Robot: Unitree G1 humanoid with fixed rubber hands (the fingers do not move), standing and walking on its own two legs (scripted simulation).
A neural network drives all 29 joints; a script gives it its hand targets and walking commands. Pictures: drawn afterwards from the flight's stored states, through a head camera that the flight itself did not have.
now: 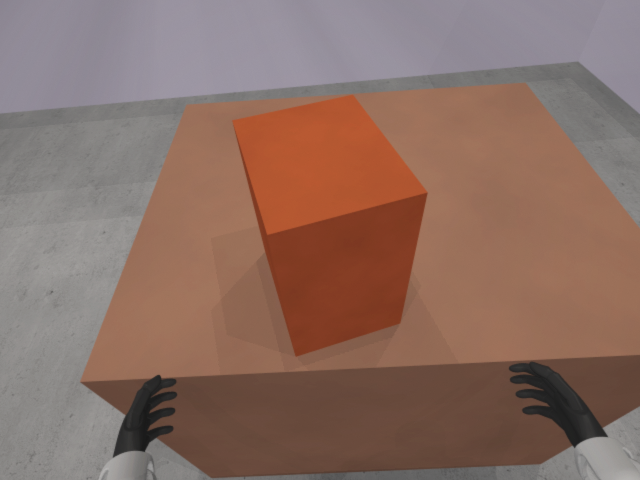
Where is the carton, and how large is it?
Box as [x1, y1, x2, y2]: [232, 95, 427, 356]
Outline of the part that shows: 353,95 232,120 265,252 296,356 399,323 427,192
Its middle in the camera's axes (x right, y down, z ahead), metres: +0.01 -0.02 +0.54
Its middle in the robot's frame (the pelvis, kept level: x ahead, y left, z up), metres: +0.42 +0.02 +0.07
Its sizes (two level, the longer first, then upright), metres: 0.212 0.166 0.266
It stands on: a pedestal, 0.71 m high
